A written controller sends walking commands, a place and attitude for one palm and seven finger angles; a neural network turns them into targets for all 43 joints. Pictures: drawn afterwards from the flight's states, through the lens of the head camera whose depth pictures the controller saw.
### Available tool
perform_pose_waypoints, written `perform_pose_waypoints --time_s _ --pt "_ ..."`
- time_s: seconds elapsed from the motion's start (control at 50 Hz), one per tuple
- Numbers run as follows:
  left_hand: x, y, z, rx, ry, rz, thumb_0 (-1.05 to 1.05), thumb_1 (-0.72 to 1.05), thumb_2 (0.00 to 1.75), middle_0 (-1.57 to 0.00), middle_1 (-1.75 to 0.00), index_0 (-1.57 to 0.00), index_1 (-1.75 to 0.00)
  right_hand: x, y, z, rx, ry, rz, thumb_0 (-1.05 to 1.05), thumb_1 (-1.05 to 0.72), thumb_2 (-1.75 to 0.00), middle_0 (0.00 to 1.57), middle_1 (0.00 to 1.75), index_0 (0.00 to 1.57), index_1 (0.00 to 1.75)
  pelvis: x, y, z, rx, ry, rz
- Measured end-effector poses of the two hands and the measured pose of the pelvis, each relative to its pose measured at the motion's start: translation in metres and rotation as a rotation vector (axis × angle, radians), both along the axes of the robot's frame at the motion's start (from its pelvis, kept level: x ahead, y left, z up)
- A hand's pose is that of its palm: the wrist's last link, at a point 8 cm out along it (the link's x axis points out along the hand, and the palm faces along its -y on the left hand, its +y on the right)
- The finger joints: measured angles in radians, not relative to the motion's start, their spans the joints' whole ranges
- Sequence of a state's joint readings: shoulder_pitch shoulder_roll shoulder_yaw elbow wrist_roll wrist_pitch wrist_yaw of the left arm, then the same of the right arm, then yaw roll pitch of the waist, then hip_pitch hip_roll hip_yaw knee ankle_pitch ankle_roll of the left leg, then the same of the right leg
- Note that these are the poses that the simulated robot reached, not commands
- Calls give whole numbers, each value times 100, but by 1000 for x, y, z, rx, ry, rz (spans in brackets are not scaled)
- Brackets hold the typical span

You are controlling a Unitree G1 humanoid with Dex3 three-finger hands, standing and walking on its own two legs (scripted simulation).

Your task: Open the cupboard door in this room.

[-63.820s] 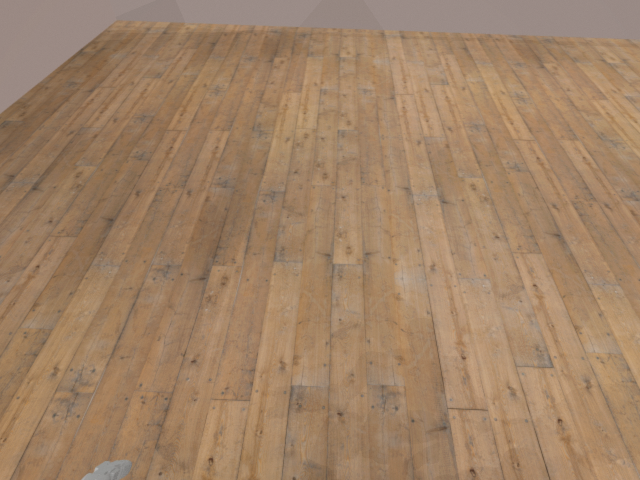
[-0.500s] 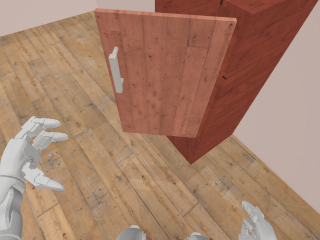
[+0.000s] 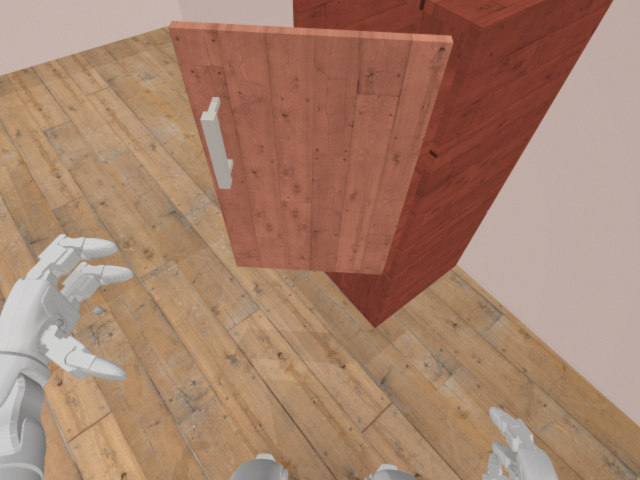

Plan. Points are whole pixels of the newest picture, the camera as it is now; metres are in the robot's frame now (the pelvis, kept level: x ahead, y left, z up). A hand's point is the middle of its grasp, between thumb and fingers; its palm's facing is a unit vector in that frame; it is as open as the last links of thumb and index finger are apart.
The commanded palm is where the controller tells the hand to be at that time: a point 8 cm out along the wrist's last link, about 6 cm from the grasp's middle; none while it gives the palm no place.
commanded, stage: raise the hand with hooked fingers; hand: left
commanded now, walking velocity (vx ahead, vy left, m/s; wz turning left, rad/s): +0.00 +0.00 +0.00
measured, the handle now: (220, 145) +0.59 +0.20 +0.04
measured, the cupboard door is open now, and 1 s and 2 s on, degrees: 49 49 49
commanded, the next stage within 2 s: move the hooked fingers beside the handle in 0.02 s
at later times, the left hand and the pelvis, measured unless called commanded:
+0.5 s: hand (122, 272) +0.34 +0.26 +0.06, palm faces -0.02 -1.00 -0.02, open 14.0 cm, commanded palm +0.32 +0.31 +0.06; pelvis -0.01 +0.00 +0.00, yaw +0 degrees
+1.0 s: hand (155, 216) +0.43 +0.25 +0.05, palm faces -0.02 -1.00 -0.02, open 14.0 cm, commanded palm +0.41 +0.30 +0.05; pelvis -0.01 +0.01 -0.01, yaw -1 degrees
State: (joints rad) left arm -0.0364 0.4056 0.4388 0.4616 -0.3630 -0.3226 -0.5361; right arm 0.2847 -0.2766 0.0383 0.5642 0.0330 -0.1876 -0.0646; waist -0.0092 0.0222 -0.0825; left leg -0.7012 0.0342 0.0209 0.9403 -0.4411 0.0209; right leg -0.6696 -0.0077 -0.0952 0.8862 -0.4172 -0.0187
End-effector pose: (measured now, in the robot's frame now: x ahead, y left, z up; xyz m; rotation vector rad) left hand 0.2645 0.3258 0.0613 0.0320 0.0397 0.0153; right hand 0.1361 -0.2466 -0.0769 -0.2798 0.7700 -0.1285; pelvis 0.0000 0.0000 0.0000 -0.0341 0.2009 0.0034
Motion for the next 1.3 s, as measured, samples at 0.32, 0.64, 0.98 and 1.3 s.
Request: perform_pose_waypoints --time_s 0.32,0.64,0.98,1.3 --pt "17 1 -3 -16 -16 -3 -1 -50 30 -30 -120 -30 -120 2 0 -4 -19 8 18 1 -90 -89 20 30 20 30 -5 0 -4 -4 7 9" --pt "70 -10 -2 -15 -8 -19 -1 -50 30 -30 -120 -30 -120 -42 -8 -15 -19 142 -66 1 -90 -89 20 30 20 30 -5 3 -5 0 36 -11" --pt "139 -19 -6 -12 -8 -37 -1 -50 30 -30 -120 -30 -120 -90 -16 -31 -44 331 -144 1 -90 -89 20 30 20 30 -7 5 -14 -7 101 -22" --pt "184 -12 -9 -16 -5 -30 -1 -50 30 -30 -120 -30 -120 -128 -15 -36 -64 491 -203 1 -90 -89 20 30 20 30 -6 9 -22 -21 158 -31"
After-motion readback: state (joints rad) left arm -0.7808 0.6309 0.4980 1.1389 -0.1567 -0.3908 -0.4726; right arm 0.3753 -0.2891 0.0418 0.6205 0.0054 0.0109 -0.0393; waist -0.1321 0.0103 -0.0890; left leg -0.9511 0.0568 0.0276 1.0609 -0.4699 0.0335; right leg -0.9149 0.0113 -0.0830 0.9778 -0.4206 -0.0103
